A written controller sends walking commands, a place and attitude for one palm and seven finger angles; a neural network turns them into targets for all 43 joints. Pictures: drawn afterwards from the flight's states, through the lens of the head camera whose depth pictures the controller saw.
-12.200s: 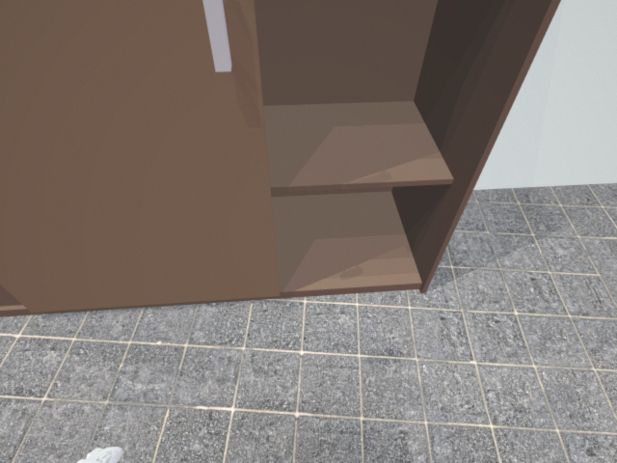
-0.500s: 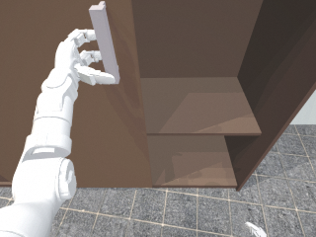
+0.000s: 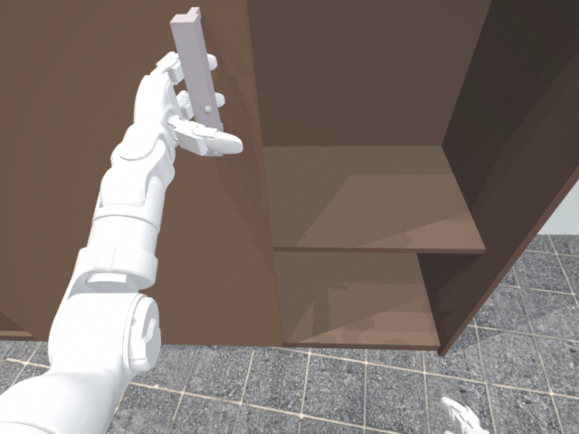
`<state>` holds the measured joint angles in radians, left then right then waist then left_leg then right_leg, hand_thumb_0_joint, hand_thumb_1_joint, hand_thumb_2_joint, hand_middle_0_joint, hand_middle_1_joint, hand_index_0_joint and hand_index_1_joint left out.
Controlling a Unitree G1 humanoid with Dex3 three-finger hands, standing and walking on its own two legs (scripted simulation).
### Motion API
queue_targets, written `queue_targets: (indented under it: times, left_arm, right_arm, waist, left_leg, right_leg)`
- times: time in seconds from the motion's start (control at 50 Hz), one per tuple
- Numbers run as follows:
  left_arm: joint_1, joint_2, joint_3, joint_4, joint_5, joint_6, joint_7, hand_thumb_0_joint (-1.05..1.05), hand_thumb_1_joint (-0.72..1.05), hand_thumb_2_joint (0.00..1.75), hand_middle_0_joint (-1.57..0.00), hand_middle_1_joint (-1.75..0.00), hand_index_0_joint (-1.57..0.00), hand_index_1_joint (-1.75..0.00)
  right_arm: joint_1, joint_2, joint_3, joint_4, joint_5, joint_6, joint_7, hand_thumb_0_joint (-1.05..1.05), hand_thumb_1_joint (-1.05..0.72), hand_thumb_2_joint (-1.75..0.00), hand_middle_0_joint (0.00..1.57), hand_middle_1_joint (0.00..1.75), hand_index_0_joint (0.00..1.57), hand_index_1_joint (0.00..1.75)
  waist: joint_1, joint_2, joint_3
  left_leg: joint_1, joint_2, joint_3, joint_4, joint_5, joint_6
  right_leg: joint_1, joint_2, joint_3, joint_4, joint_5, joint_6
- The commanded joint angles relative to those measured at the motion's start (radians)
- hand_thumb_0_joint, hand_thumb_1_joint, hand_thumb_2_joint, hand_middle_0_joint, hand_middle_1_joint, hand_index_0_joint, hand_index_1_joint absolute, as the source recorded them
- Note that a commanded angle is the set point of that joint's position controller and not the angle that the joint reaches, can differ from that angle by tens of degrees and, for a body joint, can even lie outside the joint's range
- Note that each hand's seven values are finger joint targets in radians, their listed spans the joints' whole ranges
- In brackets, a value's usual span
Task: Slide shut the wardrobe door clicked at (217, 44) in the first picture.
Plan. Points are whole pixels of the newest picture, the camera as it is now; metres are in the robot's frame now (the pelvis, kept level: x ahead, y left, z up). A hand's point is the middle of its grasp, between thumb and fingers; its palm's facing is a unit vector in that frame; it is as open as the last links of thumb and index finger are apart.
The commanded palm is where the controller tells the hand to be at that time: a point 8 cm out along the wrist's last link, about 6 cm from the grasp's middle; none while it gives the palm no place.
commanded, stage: slide the fingers in behind the handle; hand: left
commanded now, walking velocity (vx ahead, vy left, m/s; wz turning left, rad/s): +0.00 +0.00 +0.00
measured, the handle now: (205, 86) +0.51 +0.13 +0.25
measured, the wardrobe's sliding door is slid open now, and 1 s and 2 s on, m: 0.54 0.54 0.54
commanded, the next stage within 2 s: grip the handle and tug to test in 0.72 s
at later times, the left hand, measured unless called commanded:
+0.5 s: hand (212, 111) +0.45 +0.11 +0.24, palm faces +0.04 -1.00 -0.02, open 14.6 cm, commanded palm +0.42 +0.15 +0.24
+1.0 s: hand (211, 112) +0.45 +0.11 +0.24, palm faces +0.03 -1.00 -0.01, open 14.1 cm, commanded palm +0.41 +0.16 +0.24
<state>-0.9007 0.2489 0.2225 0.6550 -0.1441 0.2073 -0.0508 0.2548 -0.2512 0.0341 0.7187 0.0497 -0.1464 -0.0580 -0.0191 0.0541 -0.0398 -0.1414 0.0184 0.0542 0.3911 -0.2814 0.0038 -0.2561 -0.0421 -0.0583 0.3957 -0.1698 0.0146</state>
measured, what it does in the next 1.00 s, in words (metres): stands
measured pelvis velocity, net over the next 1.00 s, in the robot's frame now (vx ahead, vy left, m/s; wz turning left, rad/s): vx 0.01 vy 0.00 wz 0.00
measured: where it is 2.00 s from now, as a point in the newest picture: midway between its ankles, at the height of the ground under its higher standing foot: outside the picture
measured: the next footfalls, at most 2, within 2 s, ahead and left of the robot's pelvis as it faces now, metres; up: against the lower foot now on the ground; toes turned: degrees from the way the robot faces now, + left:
none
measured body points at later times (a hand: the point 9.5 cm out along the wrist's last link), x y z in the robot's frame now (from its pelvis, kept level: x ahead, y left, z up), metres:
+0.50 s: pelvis +0.00 +0.00 +0.00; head +0.00 -0.02 +0.45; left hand +0.44 +0.17 +0.25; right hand +0.14 -0.24 -0.11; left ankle -0.05 +0.11 -0.74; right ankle +0.02 -0.13 -0.74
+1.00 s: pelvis +0.01 +0.00 +0.00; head +0.01 -0.02 +0.45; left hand +0.44 +0.17 +0.25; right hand +0.16 -0.23 -0.11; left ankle -0.05 +0.11 -0.74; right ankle +0.02 -0.13 -0.74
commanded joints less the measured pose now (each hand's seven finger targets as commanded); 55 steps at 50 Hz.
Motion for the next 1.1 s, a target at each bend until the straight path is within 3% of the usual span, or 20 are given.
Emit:
queue_targets:
  times: [0.0, 0.06, 0.1, 0.18, 0.22, 0.24, 0.28, 0.32, 0.34, 0.42, 0.46, 0.56, 0.62, 0.68, 0.72, 0.76, 0.8, 0.92, 0.96, 1.08]
  left_arm:
    - [-0.501, 0.226, 0.064, -0.257, 0.000, -0.062, 0.013, 0.00, -0.50, 0.30, -0.30, -1.20, -0.30, -1.20]
    - [-0.498, 0.147, -0.004, -0.308, 0.000, -0.054, 0.009, 0.00, -0.50, 0.30, -0.30, -1.20, -0.30, -1.20]
    - [-0.500, 0.167, 0.015, -0.299, -0.007, -0.049, 0.013, 0.00, -0.50, 0.30, -0.30, -1.20, -0.30, -1.20]
    - [-0.519, 0.127, -0.023, -0.287, -0.005, -0.039, 0.019, 0.00, -0.50, 0.30, -0.30, -1.20, -0.30, -1.20]
    - [-0.523, 0.102, -0.038, -0.333, -0.007, -0.044, 0.024, 0.00, -0.50, 0.30, -0.30, -1.20, -0.30, -1.20]
    - [-0.539, 0.058, -0.079, -0.340, -0.008, -0.042, 0.022, 0.00, -0.50, 0.30, -0.30, -1.20, -0.30, -1.20]
    - [-0.521, 0.100, -0.044, -0.328, -0.005, -0.040, 0.031, 0.00, -0.50, 0.30, -0.30, -1.20, -0.30, -1.20]
    - [-0.553, 0.052, -0.083, -0.342, -0.009, -0.039, 0.026, 0.00, -0.50, 0.30, -0.30, -1.20, -0.30, -1.20]
    - [-0.531, 0.089, -0.046, -0.327, -0.009, -0.036, 0.030, 0.00, -0.50, 0.30, -0.30, -1.20, -0.30, -1.20]
    - [-0.548, 0.083, -0.054, -0.341, -0.005, -0.035, 0.032, 0.00, -0.50, 0.30, -0.30, -1.20, -0.30, -1.20]
    - [-0.546, 0.056, -0.076, -0.330, -0.009, -0.028, 0.028, 0.00, -0.50, 0.30, -0.30, -1.20, -0.30, -1.20]
    - [-0.552, 0.024, -0.099, -0.338, -0.012, -0.025, 0.030, 0.00, -0.50, 0.30, -0.30, -1.20, -0.30, -1.20]
    - [-0.528, 0.065, -0.062, -0.370, -0.008, -0.028, 0.036, 0.00, -0.50, 0.30, -0.30, -1.20, -0.30, -1.20]
    - [-0.520, 0.003, -0.120, -0.416, -0.007, -0.027, 0.034, 0.00, -0.50, 0.30, -0.30, -1.20, -0.30, -1.20]
    - [-0.492, 0.066, -0.057, -0.434, -0.014, -0.024, 0.039, 0.00, -0.50, 0.30, -0.30, -1.20, -0.30, -1.20]
    - [-0.479, 0.034, -0.079, -0.446, -0.019, -0.013, 0.033, 0.00, -0.50, 0.30, -0.30, -1.20, -0.30, -1.20]
    - [-0.479, 0.052, -0.065, -0.427, -0.019, -0.006, 0.035, 0.00, -0.50, 0.30, -0.30, -1.20, -0.30, -1.20]
    - [-0.446, 0.077, -0.040, -0.487, -0.011, 0.009, 0.041, 0.00, -0.22, 0.42, -0.33, -1.24, -0.33, -1.24]
    - [-0.426, 0.075, -0.041, -0.480, -0.016, 0.016, 0.040, 0.00, -0.13, 0.46, -0.34, -1.25, -0.34, -1.25]
    - [-0.373, 0.106, -0.009, -0.506, -0.015, 0.031, 0.039, 0.00, 0.15, 0.58, -0.37, -1.29, -0.37, -1.29]
  right_arm:
    - [-0.065, -0.113, -0.036, -0.139, 0.002, -0.042, -0.008, 0.00, -0.90, -0.90, 0.20, 0.30, 0.20, 0.30]
    - [-0.083, -0.102, -0.037, -0.150, 0.006, -0.041, -0.003, 0.00, -0.90, -0.90, 0.20, 0.30, 0.20, 0.30]
    - [-0.082, -0.108, -0.038, -0.148, 0.005, -0.036, -0.004, 0.00, -0.90, -0.90, 0.20, 0.30, 0.20, 0.30]
    - [-0.084, -0.106, -0.036, -0.141, 0.001, -0.036, -0.009, 0.00, -0.90, -0.90, 0.20, 0.30, 0.20, 0.30]
    - [-0.089, -0.100, -0.039, -0.146, 0.003, -0.043, -0.005, 0.00, -0.90, -0.90, 0.20, 0.30, 0.20, 0.30]
    - [-0.091, -0.097, -0.037, -0.144, 0.004, -0.045, -0.004, 0.00, -0.90, -0.90, 0.20, 0.30, 0.20, 0.30]
    - [-0.087, -0.103, -0.040, -0.135, 0.000, -0.042, -0.004, 0.00, -0.90, -0.90, 0.20, 0.30, 0.20, 0.30]
    - [-0.088, -0.099, -0.039, -0.135, 0.000, -0.045, -0.002, 0.00, -0.90, -0.90, 0.20, 0.30, 0.20, 0.30]
    - [-0.086, -0.102, -0.040, -0.132, 0.001, -0.043, -0.004, 0.00, -0.90, -0.90, 0.20, 0.30, 0.20, 0.30]
    - [-0.092, -0.099, -0.038, -0.132, -0.003, -0.041, -0.003, 0.00, -0.90, -0.90, 0.20, 0.30, 0.20, 0.30]
    - [-0.094, -0.097, -0.037, -0.129, 0.000, -0.039, -0.003, 0.00, -0.90, -0.90, 0.20, 0.30, 0.20, 0.30]
    - [-0.100, -0.093, -0.036, -0.130, 0.000, -0.036, 0.000, 0.00, -0.90, -0.90, 0.20, 0.30, 0.20, 0.30]
    - [-0.106, -0.095, -0.038, -0.136, -0.004, -0.030, 0.003, 0.00, -0.90, -0.90, 0.20, 0.30, 0.20, 0.30]
    - [-0.120, -0.088, -0.035, -0.143, -0.005, -0.026, 0.010, 0.00, -0.90, -0.90, 0.20, 0.30, 0.20, 0.30]
    - [-0.115, -0.095, -0.040, -0.143, -0.008, -0.024, 0.010, 0.00, -0.90, -0.90, 0.20, 0.30, 0.20, 0.30]
    - [-0.132, -0.090, -0.036, -0.150, -0.005, -0.020, 0.010, 0.00, -0.90, -0.90, 0.20, 0.30, 0.20, 0.30]
    - [-0.132, -0.093, -0.035, -0.146, -0.005, -0.013, 0.007, 0.00, -0.90, -0.90, 0.20, 0.30, 0.20, 0.30]
    - [-0.142, -0.087, -0.035, -0.161, -0.007, -0.004, 0.008, 0.00, -0.90, -0.90, 0.20, 0.30, 0.20, 0.30]
    - [-0.140, -0.090, -0.035, -0.159, -0.007, 0.000, 0.009, 0.00, -0.90, -0.90, 0.20, 0.30, 0.20, 0.30]
    - [-0.151, -0.094, -0.036, -0.170, -0.010, 0.015, 0.009, 0.00, -0.90, -0.90, 0.20, 0.30, 0.20, 0.30]
  waist:
    - [0.007, -0.078, -0.349]
    - [-0.004, -0.059, -0.345]
    - [-0.001, -0.072, -0.333]
    - [-0.010, -0.057, -0.320]
    - [-0.011, -0.050, -0.357]
    - [-0.019, -0.043, -0.359]
    - [-0.009, -0.056, -0.359]
    - [-0.022, -0.051, -0.360]
    - [-0.014, -0.068, -0.362]
    - [-0.012, -0.041, -0.374]
    - [-0.020, -0.075, -0.359]
    - [-0.021, -0.058, -0.356]
    - [-0.008, -0.052, -0.392]
    - [-0.007, -0.011, -0.394]
    - [0.000, -0.063, -0.416]
    - [-0.002, -0.062, -0.402]
    - [-0.004, -0.070, -0.366]
    - [0.009, -0.024, -0.402]
    - [0.007, -0.073, -0.397]
    - [0.021, -0.057, -0.400]
  left_leg:
    - [0.033, -0.013, -0.027, -0.024, 0.408, 0.017]
    - [0.061, -0.010, -0.025, -0.020, 0.433, 0.016]
    - [0.051, -0.011, -0.032, -0.026, 0.397, 0.015]
    - [0.054, -0.013, -0.031, -0.029, 0.376, 0.016]
    - [0.086, -0.011, -0.033, -0.022, 0.408, 0.015]
    - [0.095, -0.011, -0.032, -0.018, 0.418, 0.015]
    - [0.088, -0.010, -0.034, -0.016, 0.435, 0.014]
    - [0.100, -0.013, -0.035, -0.016, 0.433, 0.014]
    - [0.099, -0.010, -0.037, -0.014, 0.437, 0.015]
    - [0.107, -0.014, -0.038, -0.010, 0.463, 0.013]
    - [0.105, -0.012, -0.037, -0.007, 0.471, 0.014]
    - [0.114, -0.011, -0.042, -0.003, 0.485, 0.012]
    - [0.128, -0.010, -0.042, 0.003, 0.534, 0.011]
    - [0.147, -0.005, -0.047, 0.010, 0.602, 0.003]
    - [0.152, -0.003, -0.050, 0.010, 0.613, 0.005]
    - [0.145, -0.004, -0.042, 0.009, 0.603, 0.008]
    - [0.123, -0.005, -0.040, -0.001, 0.558, 0.007]
    - [0.136, -0.007, -0.038, 0.004, 0.610, 0.006]
    - [0.128, -0.003, -0.041, 0.003, 0.618, 0.005]
    - [0.118, -0.005, -0.033, 0.004, 0.632, 0.007]
  right_leg:
    - [0.241, 0.035, 0.004, 0.011, 0.369, -0.041]
    - [0.227, 0.037, 0.002, 0.012, 0.383, -0.042]
    - [0.226, 0.040, 0.001, 0.003, 0.348, -0.043]
    - [0.209, 0.039, 0.000, -0.003, 0.317, -0.044]
    - [0.212, 0.041, 0.002, 0.002, 0.344, -0.043]
    - [0.204, 0.041, 0.002, 0.005, 0.354, -0.043]
    - [0.218, 0.040, -0.001, 0.006, 0.362, -0.045]
    - [0.204, 0.042, -0.001, 0.006, 0.370, -0.043]
    - [0.209, 0.043, -0.001, 0.008, 0.372, -0.043]
    - [0.216, 0.040, -0.001, 0.014, 0.389, -0.046]
    - [0.209, 0.042, -0.004, 0.015, 0.401, -0.043]
    - [0.195, 0.041, -0.005, 0.019, 0.399, -0.044]
    - [0.224, 0.040, -0.003, 0.027, 0.432, -0.044]
    - [0.220, 0.036, -0.007, 0.032, 0.438, -0.047]
    - [0.241, 0.041, -0.006, 0.031, 0.465, -0.044]
    - [0.239, 0.041, -0.006, 0.032, 0.470, -0.042]
    - [0.232, 0.042, -0.009, 0.022, 0.445, -0.042]
    - [0.260, 0.038, -0.004, 0.028, 0.478, -0.044]
    - [0.265, 0.040, -0.010, 0.028, 0.485, -0.041]
    - [0.288, 0.038, -0.009, 0.028, 0.503, -0.044]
